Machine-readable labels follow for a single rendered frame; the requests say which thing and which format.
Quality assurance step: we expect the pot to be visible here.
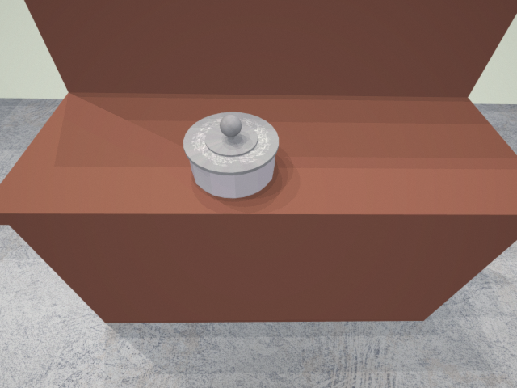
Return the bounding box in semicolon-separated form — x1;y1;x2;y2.
190;157;275;198

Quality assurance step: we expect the table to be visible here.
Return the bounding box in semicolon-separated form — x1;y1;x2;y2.
0;0;517;323

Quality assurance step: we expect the knob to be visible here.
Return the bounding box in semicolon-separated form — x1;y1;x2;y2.
220;115;242;137

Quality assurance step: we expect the lid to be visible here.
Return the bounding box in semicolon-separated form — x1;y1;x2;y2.
183;112;279;175

